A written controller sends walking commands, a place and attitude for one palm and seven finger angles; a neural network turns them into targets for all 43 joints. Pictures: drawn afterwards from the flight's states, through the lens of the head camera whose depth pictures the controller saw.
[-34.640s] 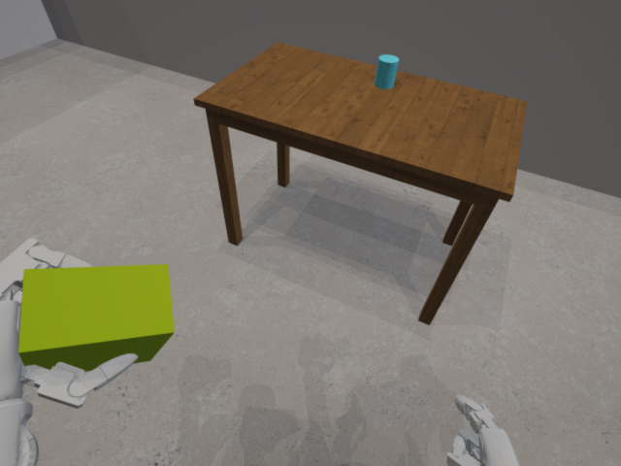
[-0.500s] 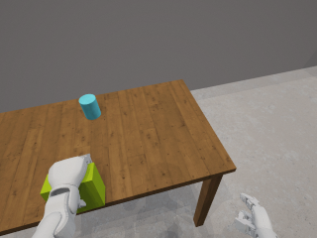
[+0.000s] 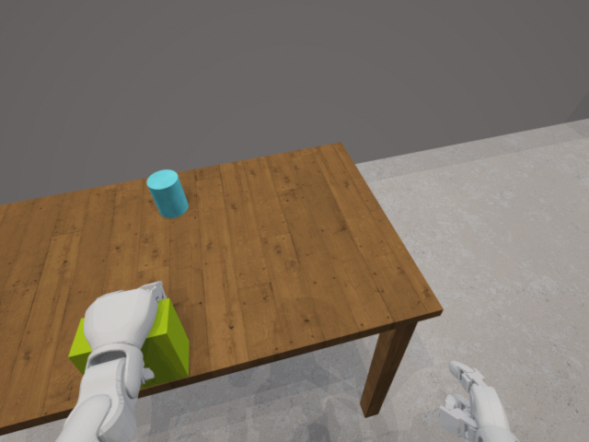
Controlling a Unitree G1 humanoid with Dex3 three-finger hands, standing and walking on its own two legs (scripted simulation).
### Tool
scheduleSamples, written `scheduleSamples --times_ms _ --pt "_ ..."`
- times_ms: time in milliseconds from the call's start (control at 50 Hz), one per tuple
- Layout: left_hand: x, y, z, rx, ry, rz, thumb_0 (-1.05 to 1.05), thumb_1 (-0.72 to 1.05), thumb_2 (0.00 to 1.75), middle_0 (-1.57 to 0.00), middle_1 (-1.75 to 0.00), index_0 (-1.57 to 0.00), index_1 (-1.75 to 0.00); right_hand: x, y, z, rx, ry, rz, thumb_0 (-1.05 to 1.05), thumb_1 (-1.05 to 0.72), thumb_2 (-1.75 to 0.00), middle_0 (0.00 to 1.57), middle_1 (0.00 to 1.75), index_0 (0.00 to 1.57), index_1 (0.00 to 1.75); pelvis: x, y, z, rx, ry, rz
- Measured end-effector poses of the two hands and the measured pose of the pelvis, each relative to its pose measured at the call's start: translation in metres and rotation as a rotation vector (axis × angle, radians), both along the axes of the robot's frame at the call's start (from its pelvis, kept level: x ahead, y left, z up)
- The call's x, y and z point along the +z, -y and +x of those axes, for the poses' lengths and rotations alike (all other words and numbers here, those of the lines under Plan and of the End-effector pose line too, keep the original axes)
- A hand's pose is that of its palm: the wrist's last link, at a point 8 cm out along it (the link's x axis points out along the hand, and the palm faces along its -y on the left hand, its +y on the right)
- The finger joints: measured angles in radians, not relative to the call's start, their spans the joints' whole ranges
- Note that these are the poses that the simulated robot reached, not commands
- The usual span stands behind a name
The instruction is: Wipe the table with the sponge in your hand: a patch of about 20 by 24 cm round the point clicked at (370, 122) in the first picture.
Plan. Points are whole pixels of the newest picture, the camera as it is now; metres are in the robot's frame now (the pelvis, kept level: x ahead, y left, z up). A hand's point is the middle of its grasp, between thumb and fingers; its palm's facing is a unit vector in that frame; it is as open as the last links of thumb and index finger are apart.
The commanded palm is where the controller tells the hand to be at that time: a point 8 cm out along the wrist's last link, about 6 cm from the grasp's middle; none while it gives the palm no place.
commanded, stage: lower the sponge onto the table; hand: left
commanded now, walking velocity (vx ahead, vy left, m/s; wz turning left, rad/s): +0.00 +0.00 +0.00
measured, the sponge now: (140, 354) +0.23 +0.28 -0.04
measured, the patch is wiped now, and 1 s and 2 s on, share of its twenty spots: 0.00 0.20 0.35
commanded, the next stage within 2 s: wipe forward along the first lane in 0.26 s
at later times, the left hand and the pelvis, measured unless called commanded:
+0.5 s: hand (142, 336) +0.24 +0.27 -0.01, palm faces -0.09 -0.06 -0.99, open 10.5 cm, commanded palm +0.24 +0.26 +0.03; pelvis -0.01 +0.00 -0.01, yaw +0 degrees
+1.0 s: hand (149, 303) +0.30 +0.29 -0.01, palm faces -0.14 +0.01 -0.99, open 10.5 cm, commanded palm +0.30 +0.28 +0.01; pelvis -0.03 -0.02 -0.02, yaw +0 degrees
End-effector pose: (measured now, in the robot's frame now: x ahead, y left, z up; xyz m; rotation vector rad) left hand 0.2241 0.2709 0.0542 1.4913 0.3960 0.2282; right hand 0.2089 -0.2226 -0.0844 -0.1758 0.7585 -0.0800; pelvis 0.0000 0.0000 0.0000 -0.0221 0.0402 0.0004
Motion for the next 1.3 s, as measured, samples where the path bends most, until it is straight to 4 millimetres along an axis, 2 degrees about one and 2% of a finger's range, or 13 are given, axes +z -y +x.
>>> scheduleSamples --times_ms 260,580,780,1000,1300 --pt "-0.005 0.001 -0.002 0.023 0.029 0.001 0.0 -0.53 1.02 -0.69 -1.27 -0.71 -1.27 -0.006 -0.006 -0.011 -0.003 -0.032 0.016 0.01 -0.9 -0.89 0.2 0.3 0.2 0.3 -0.003 -0.002 -0.005 -0.001 -0.012 0.0" --pt "-0.009 0.001 0.012 0.013 -0.003 0.037 0.0 -0.54 1.03 -0.7 -1.26 -0.72 -1.26 -0.021 0.006 -0.029 -0.016 -0.077 -0.003 0.01 -0.9 -0.89 0.2 0.3 0.2 0.3 -0.009 0.005 -0.018 0.008 -0.033 0.001" --pt "-0.006 -0.004 0.046 0.017 -0.024 0.092 0.0 -0.55 1.03 -0.71 -1.26 -0.72 -1.26 -0.043 0.026 -0.065 -0.066 -0.164 -0.013 0.01 -0.9 -0.89 0.2 0.3 0.2 0.3 -0.017 0.016 -0.028 0.007 -0.079 0.0" --pt "-0.011 -0.01 0.062 0.008 -0.05 0.086 0.0 -0.57 1.06 -0.72 -1.25 -0.73 -1.25 -0.06 0.056 -0.115 -0.131 -0.277 -0.044 0.01 -0.9 -0.89 0.2 0.3 0.2 0.3 -0.024 0.025 -0.03 -0.002 -0.117 -0.003" --pt "-0.009 -0.023 0.094 0.03 -0.053 0.107 0.01 -0.58 1.07 -0.73 -1.25 -0.74 -1.25 -0.07 0.076 -0.153 -0.19 -0.324 -0.056 0.0 -0.9 -0.89 0.2 0.3 0.2 0.3 -0.036 0.035 -0.038 -0.03 -0.176 -0.014"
